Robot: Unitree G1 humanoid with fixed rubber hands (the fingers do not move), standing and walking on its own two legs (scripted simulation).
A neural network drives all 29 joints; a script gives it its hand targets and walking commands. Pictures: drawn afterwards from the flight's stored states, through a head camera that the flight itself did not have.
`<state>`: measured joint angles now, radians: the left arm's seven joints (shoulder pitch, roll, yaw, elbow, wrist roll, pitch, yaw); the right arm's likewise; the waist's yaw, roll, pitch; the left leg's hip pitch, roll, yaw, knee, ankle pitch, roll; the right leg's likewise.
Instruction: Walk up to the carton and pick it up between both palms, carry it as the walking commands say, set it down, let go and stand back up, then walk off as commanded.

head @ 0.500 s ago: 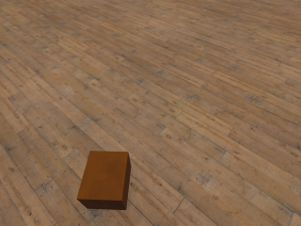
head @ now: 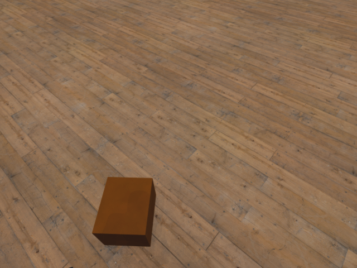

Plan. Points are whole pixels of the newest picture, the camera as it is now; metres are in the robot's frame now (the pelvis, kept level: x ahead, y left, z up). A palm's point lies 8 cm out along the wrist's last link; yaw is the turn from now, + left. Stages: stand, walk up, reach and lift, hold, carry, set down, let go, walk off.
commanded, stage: stand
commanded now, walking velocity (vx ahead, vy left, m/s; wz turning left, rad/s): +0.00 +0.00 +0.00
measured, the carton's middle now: (128, 211) +0.49 +0.31 -0.67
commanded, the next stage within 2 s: walk off in 1.42 s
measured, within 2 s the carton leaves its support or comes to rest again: neither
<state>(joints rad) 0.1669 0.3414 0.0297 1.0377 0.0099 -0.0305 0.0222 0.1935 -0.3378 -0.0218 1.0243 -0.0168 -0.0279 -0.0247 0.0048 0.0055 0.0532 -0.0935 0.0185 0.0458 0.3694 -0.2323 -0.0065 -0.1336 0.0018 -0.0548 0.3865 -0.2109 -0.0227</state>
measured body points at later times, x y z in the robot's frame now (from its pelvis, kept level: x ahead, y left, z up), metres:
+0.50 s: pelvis +0.00 +0.00 +0.00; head +0.01 +0.00 +0.45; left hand +0.10 +0.32 -0.11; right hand +0.10 -0.31 -0.12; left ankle -0.02 +0.12 -0.75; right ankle +0.00 -0.10 -0.75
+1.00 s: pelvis +0.01 +0.00 +0.00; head +0.01 +0.00 +0.45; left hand +0.11 +0.32 -0.11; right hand +0.11 -0.31 -0.12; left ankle -0.02 +0.12 -0.75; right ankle +0.00 -0.10 -0.75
